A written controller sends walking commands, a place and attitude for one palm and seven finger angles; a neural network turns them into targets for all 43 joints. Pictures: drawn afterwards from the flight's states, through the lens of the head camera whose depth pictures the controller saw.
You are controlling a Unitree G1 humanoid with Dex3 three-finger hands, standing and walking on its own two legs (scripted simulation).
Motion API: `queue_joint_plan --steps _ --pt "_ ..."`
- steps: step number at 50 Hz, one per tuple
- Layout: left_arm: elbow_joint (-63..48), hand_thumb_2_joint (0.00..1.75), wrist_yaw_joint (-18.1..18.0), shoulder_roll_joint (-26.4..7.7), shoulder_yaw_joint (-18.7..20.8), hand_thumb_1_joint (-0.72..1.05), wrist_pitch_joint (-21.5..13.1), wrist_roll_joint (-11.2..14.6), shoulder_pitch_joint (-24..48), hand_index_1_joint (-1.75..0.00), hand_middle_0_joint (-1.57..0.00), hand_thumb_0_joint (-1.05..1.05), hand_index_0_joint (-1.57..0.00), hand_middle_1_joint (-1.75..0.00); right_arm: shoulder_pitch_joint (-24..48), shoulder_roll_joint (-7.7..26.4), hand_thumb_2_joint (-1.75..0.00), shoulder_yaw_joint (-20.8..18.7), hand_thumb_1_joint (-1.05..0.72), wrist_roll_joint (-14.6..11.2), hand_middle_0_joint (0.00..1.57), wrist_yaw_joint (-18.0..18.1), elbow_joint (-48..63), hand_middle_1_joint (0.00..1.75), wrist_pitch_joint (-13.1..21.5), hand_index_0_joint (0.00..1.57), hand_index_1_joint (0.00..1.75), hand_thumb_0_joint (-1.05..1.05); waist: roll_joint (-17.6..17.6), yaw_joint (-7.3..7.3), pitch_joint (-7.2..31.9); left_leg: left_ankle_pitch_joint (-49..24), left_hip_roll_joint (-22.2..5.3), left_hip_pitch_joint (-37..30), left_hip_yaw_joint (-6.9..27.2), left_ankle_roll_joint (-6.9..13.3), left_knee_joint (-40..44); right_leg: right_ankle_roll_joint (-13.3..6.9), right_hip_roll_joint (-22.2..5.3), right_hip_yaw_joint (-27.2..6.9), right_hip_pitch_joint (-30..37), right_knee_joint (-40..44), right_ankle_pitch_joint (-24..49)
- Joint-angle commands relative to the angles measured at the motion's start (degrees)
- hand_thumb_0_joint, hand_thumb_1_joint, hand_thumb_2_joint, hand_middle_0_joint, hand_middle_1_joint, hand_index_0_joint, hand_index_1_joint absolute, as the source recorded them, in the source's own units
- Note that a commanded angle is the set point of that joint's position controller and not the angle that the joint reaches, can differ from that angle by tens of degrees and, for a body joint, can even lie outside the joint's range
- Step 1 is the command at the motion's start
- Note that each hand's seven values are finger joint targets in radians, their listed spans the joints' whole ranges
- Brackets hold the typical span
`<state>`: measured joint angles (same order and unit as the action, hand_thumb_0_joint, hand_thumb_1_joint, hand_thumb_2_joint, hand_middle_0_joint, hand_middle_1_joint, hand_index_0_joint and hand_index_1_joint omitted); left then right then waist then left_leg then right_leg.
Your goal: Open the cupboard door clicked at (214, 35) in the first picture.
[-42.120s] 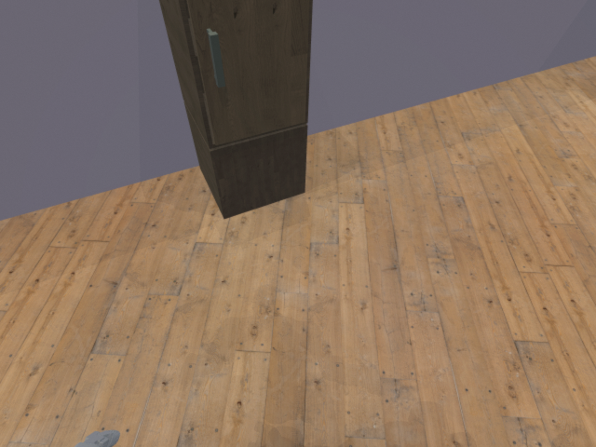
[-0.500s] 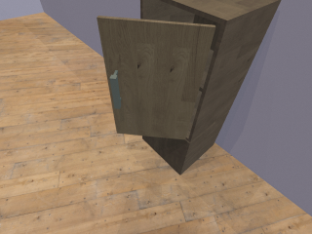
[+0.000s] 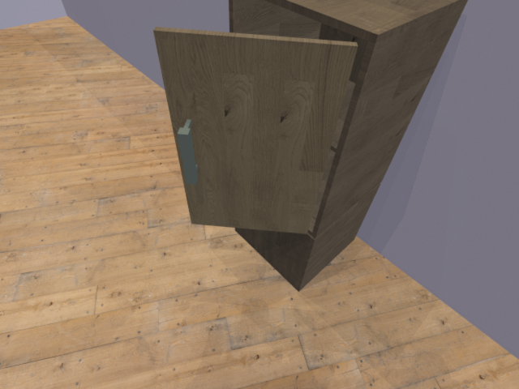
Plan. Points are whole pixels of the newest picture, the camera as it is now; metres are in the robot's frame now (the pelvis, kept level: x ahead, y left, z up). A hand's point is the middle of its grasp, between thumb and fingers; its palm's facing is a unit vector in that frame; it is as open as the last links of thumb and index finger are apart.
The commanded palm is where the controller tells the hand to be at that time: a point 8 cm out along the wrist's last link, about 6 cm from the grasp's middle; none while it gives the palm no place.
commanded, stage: look again from close up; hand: left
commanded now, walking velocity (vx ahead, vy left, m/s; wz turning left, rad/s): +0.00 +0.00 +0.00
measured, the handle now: (190, 152) +0.62 +0.20 -0.02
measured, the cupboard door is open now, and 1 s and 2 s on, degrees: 43 43 43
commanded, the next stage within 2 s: shuffle to correct the standing spot in 0.02 s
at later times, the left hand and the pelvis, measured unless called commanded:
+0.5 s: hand out of the picture +0.01 +0.17 -0.19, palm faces +0.07 -0.99 -0.14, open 7.4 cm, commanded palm none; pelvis +0.05 +0.02 -0.01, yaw -1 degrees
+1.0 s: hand out of the picture +0.11 +0.18 -0.17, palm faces +0.00 -0.97 -0.25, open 7.4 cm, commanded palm none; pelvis +0.05 -0.01 -0.01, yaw -1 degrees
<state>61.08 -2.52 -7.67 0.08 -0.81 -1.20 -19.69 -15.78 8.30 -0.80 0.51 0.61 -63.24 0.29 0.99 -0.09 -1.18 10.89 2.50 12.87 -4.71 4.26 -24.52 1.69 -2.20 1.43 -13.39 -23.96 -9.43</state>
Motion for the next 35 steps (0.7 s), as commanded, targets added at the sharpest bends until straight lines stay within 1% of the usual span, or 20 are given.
queue_joint_plan --steps 1,5,7,9,11,13,17,20,22,23,24,25,26,27,28,29,30,31,33,35 --pt "-1.3 0.90 -0.3 -4.7 0.7 0.90 -0.6 -0.1 -4.4 -0.30 -0.20 0.00 -0.20 -0.30 -2.6 5.9 -0.90 -1.2 -0.90 0.0 0.20 0.4 1.6 0.30 0.8 0.20 0.30 0.00 -0.4 0.10 -2.5 6.4 -8.5 3.3 9.8 -2.4 8.8 -2.5 -4.2 -4.7 1.2 3.9 -0.9" --pt "-1.1 0.90 -0.3 -4.8 0.7 0.90 -0.5 -0.1 -4.2 -0.30 -0.20 0.00 -0.20 -0.30 -2.5 5.8 -0.90 -1.1 -0.90 -0.1 0.20 0.5 1.2 0.30 1.0 0.20 0.30 0.00 -1.4 -0.01 -1.9 4.1 -8.8 2.4 9.6 -2.5 8.9 -2.4 -4.3 -4.3 2.1 3.7 1.3" --pt "-0.7 0.90 -0.3 -4.6 0.6 0.90 -0.7 0.0 -4.2 -0.30 -0.20 0.00 -0.20 -0.30 -2.8 5.8 -0.90 -0.9 -0.90 0.0 0.20 0.5 0.8 0.30 1.0 0.20 0.30 0.00 -0.4 0.08 -0.7 4.3 -8.5 1.2 9.0 -2.6 8.5 -2.4 -4.4 -4.5 3.0 4.1 0.5" --pt "-0.6 0.90 -0.1 -4.9 0.8 0.90 -0.6 -0.3 -4.5 -0.30 -0.20 0.00 -0.20 -0.30 -3.6 6.0 -0.90 -0.9 -0.90 0.1 0.20 0.4 0.5 0.30 0.8 0.20 0.30 0.00 -0.5 0.05 -1.4 9.8 -8.1 1.4 9.1 -2.3 8.4 -2.9 -4.1 -4.6 2.3 4.1 -5.1" --pt "-0.8 0.90 0.1 -5.0 1.2 0.90 -0.3 -0.5 -4.6 -0.30 -0.20 0.00 -0.20 -0.30 -3.7 6.1 -0.90 -1.0 -0.90 0.3 0.20 0.3 0.6 0.30 0.4 0.20 0.30 0.00 -0.4 -0.13 -4.4 16.5 -7.9 3.9 9.4 -2.0 8.6 -3.2 -4.0 -5.2 0.3 4.2 -11.7" --pt "-1.0 0.90 0.5 -5.1 1.5 0.90 -0.1 -0.6 -5.3 -0.30 -0.20 0.00 -0.20 -0.30 -3.8 6.3 -0.90 -1.1 -0.90 0.5 0.20 0.3 1.1 0.30 0.2 0.20 0.30 0.00 -0.8 -0.41 -6.4 20.3 -7.6 5.8 9.4 -1.7 8.1 -3.7 -4.0 -6.1 -1.3 4.4 -16.3" --pt "-1.5 0.90 0.7 -5.4 2.3 0.90 -0.1 -0.5 -6.6 -0.30 -0.20 0.00 -0.20 -0.30 -5.1 5.6 -0.90 -1.0 -0.90 0.5 0.20 0.3 1.9 0.30 0.4 0.20 0.30 0.00 1.9 -0.52 -7.6 17.9 -6.3 6.9 7.8 -1.4 4.0 -5.4 -5.6 -9.1 -1.9 4.9 -18.4" --pt "-1.8 0.90 0.8 -5.6 2.8 0.90 -0.3 -0.4 -7.2 -0.30 -0.20 0.00 -0.20 -0.30 -6.2 5.1 -0.90 -0.8 -0.90 0.4 0.20 0.5 2.3 0.30 1.0 0.20 0.30 0.00 1.4 -0.41 -6.5 14.7 -5.9 6.2 6.9 -1.2 1.5 -6.4 -6.4 -9.3 -1.0 3.7 -16.3" --pt "-1.7 0.90 0.7 -5.1 2.7 0.90 -0.4 -0.3 -6.9 -0.30 -0.20 0.00 -0.20 -0.30 -6.8 5.0 -0.90 -0.6 -0.90 0.3 0.20 0.6 2.4 0.30 1.4 0.20 0.30 0.00 1.3 0.06 -6.0 10.1 -6.4 4.3 6.9 -1.2 1.4 -6.3 -5.8 -8.1 -1.2 1.4 -11.4" --pt "-1.6 0.90 0.6 -3.9 2.3 0.90 -0.3 -0.2 -6.3 -0.30 -0.20 0.00 -0.20 -0.30 -7.6 4.9 -0.90 -0.4 -0.90 0.2 0.20 0.8 2.0 0.30 1.7 0.20 0.30 0.00 -0.5 0.42 -5.1 4.0 -7.9 1.0 8.3 -0.9 3.4 -5.2 -4.3 -5.4 -2.2 -1.4 -5.5" --pt "-1.8 0.90 0.4 -2.9 1.9 0.90 -0.1 -0.3 -5.4 -0.30 -0.20 0.00 -0.20 -0.30 -9.0 5.7 -0.90 -0.5 -0.90 0.0 0.20 1.2 1.4 0.30 1.9 0.20 0.30 0.00 -2.9 0.87 -4.3 -6.3 -10.2 -2.2 10.3 -0.3 4.9 -3.7 -2.2 -1.8 -2.9 -5.1 -0.1" --pt "-1.4 0.90 0.1 -1.8 1.4 0.90 -0.1 -0.2 -5.7 -0.30 -0.20 0.00 -0.20 -0.30 -9.8 6.2 -0.90 -0.5 -0.90 -0.1 0.20 1.7 0.7 0.30 2.1 0.20 0.30 0.00 -5.6 0.55 -2.7 -21.4 -12.3 -5.7 11.4 0.1 4.9 -2.3 -1.4 0.4 -2.7 -7.1 1.0" --pt "-0.9 0.90 -0.4 -1.6 1.1 0.90 0.0 0.1 -6.1 -0.30 -0.20 0.00 -0.20 -0.30 -10.0 6.2 -0.90 -0.3 -0.90 -0.2 0.20 2.3 0.1 0.30 2.2 0.20 0.30 0.00 -6.8 0.21 -1.7 -38.1 -12.9 -8.6 11.0 0.1 2.9 -1.7 -1.4 0.3 -2.0 -6.6 0.7" --pt "-0.3 0.90 -0.7 -2.1 1.0 0.90 0.1 0.5 -6.7 -0.30 -0.20 0.00 -0.20 -0.30 -9.4 6.2 -0.90 -0.2 -0.90 -0.3 0.20 2.7 -0.1 0.30 2.2 0.20 0.30 0.00 -5.8 -0.16 -1.5 -48.5 -12.7 -10.1 9.9 -0.6 1.2 -1.5 -1.9 -0.5 -0.7 -4.7 1.4" --pt "0.0 0.90 -1.0 -3.0 1.2 0.90 0.2 0.7 -7.0 -0.30 -0.20 0.00 -0.20 -0.30 -9.1 6.9 -0.90 -0.4 -0.90 -0.4 0.20 3.0 0.0 0.30 2.0 0.20 0.30 0.00 -4.7 -0.13 -0.7 -53.4 -12.1 -11.2 9.1 -1.8 0.1 -1.7 -2.0 -0.7 1.0 -3.6 5.0" --pt "0.0 0.90 -1.2 -3.6 1.3 0.90 0.4 0.7 -7.0 -0.30 -0.20 0.00 -0.20 -0.30 -8.7 6.9 -0.90 -0.7 -0.90 -0.6 0.20 3.1 0.1 0.30 1.8 0.20 0.30 0.00 -3.7 -0.15 -1.4 -56.5 -11.6 -11.4 8.5 -2.8 -0.4 -1.9 -2.0 -0.8 1.4 -3.9 9.1" --pt "-0.6 0.90 -1.4 -3.8 1.6 0.90 0.7 0.7 -6.7 -0.30 -0.20 0.00 -0.20 -0.30 -8.9 6.9 -0.90 -1.0 -0.90 -0.6 0.20 3.2 0.4 0.30 1.6 0.20 0.30 0.00 -4.6 0.09 -1.1 -58.5 -11.6 -11.9 8.4 -3.5 -0.2 -1.9 -2.0 -0.7 1.4 -4.9 9.5" --pt "-1.2 0.90 -1.6 -3.9 1.8 0.90 1.0 0.8 -6.1 -0.30 -0.20 0.00 -0.20 -0.30 -9.0 6.8 -0.90 -1.2 -0.90 -0.6 0.20 3.3 0.4 0.30 1.4 0.20 0.30 0.00 -5.1 0.28 -0.7 -59.3 -12.1 -13.1 8.5 -3.5 0.2 -1.7 -1.8 -0.3 0.3 -5.9 5.9" --pt "-2.6 0.90 -1.5 -3.6 2.1 0.90 1.6 0.7 -4.5 -0.30 -0.20 0.00 -0.20 -0.30 -8.4 6.6 -0.90 -1.8 -0.90 -0.4 0.20 3.3 0.8 0.30 0.9 0.20 0.30 0.00 -6.2 0.48 -0.9 -57.5 -13.9 -14.8 9.4 -1.6 0.7 -1.3 -1.4 -0.2 -2.6 -6.9 -2.5" --pt "-3.9 0.90 -1.2 -3.6 2.4 0.90 1.9 0.5 -2.8 -0.30 -0.20 0.00 -0.20 -0.30 -7.9 6.9 -0.90 -2.4 -0.90 -0.1 0.20 3.3 1.4 0.30 0.6 0.20 0.30 0.00 -5.1 0.79 -0.8 -55.5 -15.6 -15.0 10.9 0.8 1.0 -1.3 -1.1 0.0 -4.2 -8.8 -6.8"
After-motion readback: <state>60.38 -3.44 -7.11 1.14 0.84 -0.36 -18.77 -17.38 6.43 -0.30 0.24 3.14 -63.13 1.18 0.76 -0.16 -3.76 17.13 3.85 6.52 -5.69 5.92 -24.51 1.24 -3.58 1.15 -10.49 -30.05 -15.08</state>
